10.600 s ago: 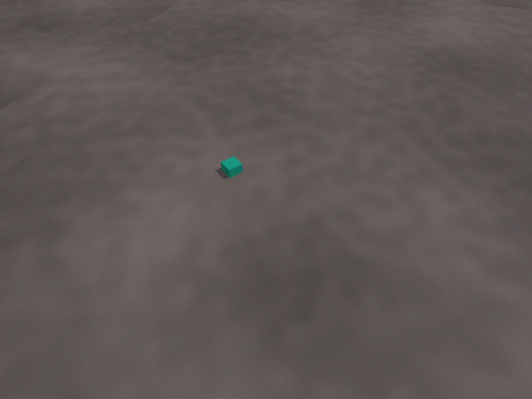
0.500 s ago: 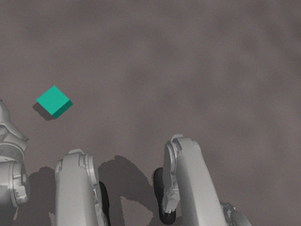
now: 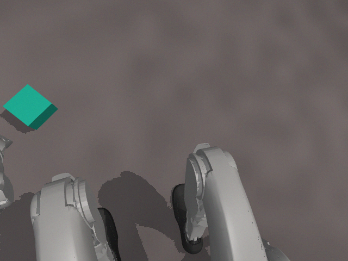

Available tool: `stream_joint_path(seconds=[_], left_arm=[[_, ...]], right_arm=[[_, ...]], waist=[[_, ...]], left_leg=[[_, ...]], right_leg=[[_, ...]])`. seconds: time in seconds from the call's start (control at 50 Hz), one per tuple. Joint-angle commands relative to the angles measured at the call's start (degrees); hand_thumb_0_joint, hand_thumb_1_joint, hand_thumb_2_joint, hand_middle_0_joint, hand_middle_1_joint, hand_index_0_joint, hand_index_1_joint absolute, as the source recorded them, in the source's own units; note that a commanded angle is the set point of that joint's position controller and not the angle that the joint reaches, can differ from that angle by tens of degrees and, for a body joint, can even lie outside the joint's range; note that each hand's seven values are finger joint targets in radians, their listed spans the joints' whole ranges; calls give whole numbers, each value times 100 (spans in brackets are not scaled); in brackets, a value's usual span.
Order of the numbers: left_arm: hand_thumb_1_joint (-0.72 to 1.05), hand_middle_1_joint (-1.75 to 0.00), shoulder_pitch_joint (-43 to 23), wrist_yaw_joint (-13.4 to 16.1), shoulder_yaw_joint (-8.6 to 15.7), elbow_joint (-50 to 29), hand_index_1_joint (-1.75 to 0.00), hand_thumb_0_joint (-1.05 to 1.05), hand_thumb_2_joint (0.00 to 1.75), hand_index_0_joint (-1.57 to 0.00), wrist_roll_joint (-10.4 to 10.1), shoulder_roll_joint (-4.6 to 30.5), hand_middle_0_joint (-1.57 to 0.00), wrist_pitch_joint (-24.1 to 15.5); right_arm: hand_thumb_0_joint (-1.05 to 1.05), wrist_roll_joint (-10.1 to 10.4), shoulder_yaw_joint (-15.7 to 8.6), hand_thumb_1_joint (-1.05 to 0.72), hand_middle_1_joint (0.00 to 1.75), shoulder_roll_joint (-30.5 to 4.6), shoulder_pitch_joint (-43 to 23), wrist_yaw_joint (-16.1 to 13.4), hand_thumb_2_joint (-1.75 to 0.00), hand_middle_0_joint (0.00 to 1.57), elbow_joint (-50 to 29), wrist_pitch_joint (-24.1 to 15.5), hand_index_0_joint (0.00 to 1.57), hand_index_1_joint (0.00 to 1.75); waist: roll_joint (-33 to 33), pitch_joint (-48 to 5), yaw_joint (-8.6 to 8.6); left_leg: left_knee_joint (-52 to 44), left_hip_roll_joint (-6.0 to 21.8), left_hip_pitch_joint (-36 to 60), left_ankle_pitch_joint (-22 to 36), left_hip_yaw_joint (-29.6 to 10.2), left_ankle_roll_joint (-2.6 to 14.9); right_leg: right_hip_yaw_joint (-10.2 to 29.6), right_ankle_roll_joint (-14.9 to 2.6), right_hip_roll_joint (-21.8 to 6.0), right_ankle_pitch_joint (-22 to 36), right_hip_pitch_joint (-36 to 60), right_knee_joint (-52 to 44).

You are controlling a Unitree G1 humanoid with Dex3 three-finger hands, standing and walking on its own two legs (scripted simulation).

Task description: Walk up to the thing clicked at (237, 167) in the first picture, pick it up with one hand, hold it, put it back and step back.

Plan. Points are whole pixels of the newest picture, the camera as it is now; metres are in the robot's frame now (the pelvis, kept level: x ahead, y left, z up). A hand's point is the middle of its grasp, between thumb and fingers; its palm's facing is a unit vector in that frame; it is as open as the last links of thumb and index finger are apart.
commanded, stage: rise first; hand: left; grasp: from above
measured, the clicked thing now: (32, 107) +0.53 +0.29 -0.31
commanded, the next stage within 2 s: approach in 0.60 s
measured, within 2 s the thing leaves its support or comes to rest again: neither
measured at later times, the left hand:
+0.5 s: hand out of the picture +0.46 +0.34 -0.20, palm faces -0.29 -0.31 -0.91, open 13.0 cm
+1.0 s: hand (5, 106) +0.50 +0.31 -0.21, palm faces -0.29 -0.31 -0.91, open 14.0 cm
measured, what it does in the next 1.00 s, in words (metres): stands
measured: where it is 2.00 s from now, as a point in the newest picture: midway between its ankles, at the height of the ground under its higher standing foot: (150, 243)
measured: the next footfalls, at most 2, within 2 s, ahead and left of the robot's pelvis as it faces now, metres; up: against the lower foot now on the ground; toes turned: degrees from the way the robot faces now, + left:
none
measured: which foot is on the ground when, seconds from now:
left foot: down 0.00-1.00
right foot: down 0.00-1.00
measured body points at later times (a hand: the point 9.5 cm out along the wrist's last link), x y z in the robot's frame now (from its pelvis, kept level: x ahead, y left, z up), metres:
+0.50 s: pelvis +0.00 +0.00 -0.02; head +0.27 +0.05 +0.34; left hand +0.47 +0.35 -0.14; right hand +0.03 -0.26 -0.12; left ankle +0.08 +0.12 -0.30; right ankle +0.10 -0.12 -0.30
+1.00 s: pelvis +0.00 +0.00 -0.02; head +0.28 +0.07 +0.32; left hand +0.52 +0.32 -0.16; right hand +0.01 -0.26 -0.10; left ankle +0.08 +0.12 -0.30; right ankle +0.10 -0.12 -0.30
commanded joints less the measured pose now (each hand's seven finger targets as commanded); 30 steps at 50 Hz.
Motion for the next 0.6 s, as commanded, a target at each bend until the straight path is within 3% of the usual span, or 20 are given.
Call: stream_joint_path(seconds=[0.0,0.08,0.14,0.24,0.28,0.38,0.4,0.44,0.58], left_arm=[[-35,-98,-1619,248,47,-738,-95,0,81,-26,145,1828,-23,-71],[-36,-96,-1705,228,7,-840,-93,0,81,-26,167,1907,-24,-73],[-35,-95,-1545,204,40,-736,-92,0,80,-27,149,1948,-24,-56],[-37,-94,-1704,197,32,-865,-92,0,82,-26,162,1971,-25,-55],[-37,-93,-1564,192,28,-758,-91,0,81,-26,140,1983,-25,-38],[-39,-93,-1647,123,-64,-756,-92,0,83,-25,184,2022,-24,-29],[-39,-93,-1660,144,22,-776,-92,0,83,-25,176,2157,-24,-38],[-39,-91,-1626,117,-71,-798,-91,0,83,-26,238,2131,-25,-51],[-38,-89,-1626,127,-49,-637,-89,0,83,-27,236,2180,-26,-78]], right_arm=[[0,7,-323,-91,30,-1307,1383,26,-90,20,-10,-87,20,30],[0,-4,-270,-91,30,-1331,1425,70,-90,20,26,-91,20,30],[0,-5,-273,-91,30,-1365,1384,92,-90,20,18,-94,20,30],[0,-17,-187,-91,30,-1426,1514,148,-90,20,-24,-106,20,30],[0,-16,-175,-91,30,-1464,1500,180,-90,20,-19,-99,20,30],[0,-8,-138,-92,30,-1497,1524,204,-91,20,-52,-88,20,30],[0,5,-124,-92,30,-1543,1487,201,-91,20,-81,-83,20,30],[0,-7,-91,-92,30,-1542,1502,210,-91,20,-76,-85,20,30],[0,-19,-22,-92,30,-1650,1547,235,-91,20,-131,-106,20,30]], waist=[[1365,-4131,-43],[1361,-4057,-129],[1472,-4013,-44],[1446,-3947,-189],[1532,-3941,-125],[1667,-3841,-188],[1649,-3837,-139],[1685,-3764,-197],[1684,-3634,-303]], left_leg=[[-1208,-253,2592,1051,332,57],[-1070,-237,2525,1136,306,72],[-1058,-224,2549,1132,289,51],[-943,-209,2569,1324,237,52],[-952,-196,2557,1399,202,36],[-944,-194,2630,1351,170,15],[-922,-194,2537,1288,165,32],[-923,-201,2607,1308,154,21],[-910,-190,2622,1275,90,15]], right_leg=[[-301,-90,343,961,2253,-1239],[-330,-80,361,1064,2241,-1185],[-360,-100,383,1043,2152,-1118],[-414,-91,396,1233,2198,-1042],[-442,-107,402,1302,2173,-959],[-477,-130,426,1250,2078,-920],[-480,-118,420,1218,2035,-925],[-494,-125,414,1216,2017,-896],[-554,-116,421,1219,1935,-874]])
